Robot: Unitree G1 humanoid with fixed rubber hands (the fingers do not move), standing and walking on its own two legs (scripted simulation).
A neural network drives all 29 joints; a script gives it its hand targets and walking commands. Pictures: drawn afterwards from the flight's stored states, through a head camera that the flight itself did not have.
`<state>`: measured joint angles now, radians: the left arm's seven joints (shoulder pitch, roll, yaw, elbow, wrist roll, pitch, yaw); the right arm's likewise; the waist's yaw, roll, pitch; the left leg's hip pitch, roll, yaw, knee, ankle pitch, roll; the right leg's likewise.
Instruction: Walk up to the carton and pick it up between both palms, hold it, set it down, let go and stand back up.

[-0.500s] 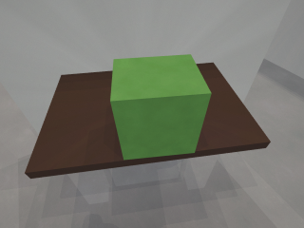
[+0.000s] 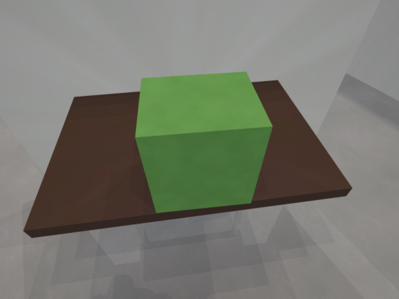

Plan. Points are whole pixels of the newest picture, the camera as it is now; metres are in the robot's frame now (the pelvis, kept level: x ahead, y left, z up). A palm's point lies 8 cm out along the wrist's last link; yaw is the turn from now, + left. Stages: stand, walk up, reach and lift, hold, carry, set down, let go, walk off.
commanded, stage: stand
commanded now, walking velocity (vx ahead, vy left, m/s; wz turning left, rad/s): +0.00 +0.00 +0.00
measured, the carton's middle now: (199, 144) +0.44 +0.00 +0.07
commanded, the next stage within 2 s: none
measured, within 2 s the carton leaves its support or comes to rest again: neither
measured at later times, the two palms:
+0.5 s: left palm out of the picture +0.01 +0.23 -0.13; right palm out of the picture +0.01 -0.23 -0.14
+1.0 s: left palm out of the picture +0.02 +0.23 -0.13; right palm out of the picture +0.02 -0.23 -0.14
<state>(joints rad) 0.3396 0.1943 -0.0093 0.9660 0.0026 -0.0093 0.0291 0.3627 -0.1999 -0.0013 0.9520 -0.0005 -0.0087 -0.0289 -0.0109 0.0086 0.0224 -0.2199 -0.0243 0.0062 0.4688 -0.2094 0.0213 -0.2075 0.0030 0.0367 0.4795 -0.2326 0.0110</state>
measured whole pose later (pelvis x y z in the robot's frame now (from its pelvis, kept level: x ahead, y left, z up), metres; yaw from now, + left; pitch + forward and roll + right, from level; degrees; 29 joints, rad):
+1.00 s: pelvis +0.02 +0.00 +0.00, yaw +1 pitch -2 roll +0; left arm 0.32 0.18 0.00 1.02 0.00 0.00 0.04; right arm 0.33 -0.18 0.00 1.01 0.00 -0.01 -0.04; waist -0.01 0.01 0.04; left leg -0.19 -0.03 -0.02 0.44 -0.22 0.02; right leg -0.17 0.00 0.03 0.45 -0.24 0.01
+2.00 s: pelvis +0.03 -0.01 +0.00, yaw +2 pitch -2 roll +0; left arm 0.31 0.17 0.00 1.03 0.00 0.00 0.05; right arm 0.32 -0.17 0.01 1.04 0.01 -0.01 -0.05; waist -0.01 0.01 0.03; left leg -0.17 -0.03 -0.04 0.43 -0.22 0.01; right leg -0.15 0.00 0.02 0.43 -0.25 0.01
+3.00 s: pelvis +0.03 -0.01 +0.00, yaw +3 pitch -1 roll +0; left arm 0.31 0.17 0.00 1.04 0.00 0.00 0.05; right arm 0.30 -0.17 0.01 1.06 0.01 -0.01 -0.05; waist 0.00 0.01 0.04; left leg -0.18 -0.03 -0.06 0.43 -0.23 0.00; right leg -0.14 0.00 0.00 0.43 -0.26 0.00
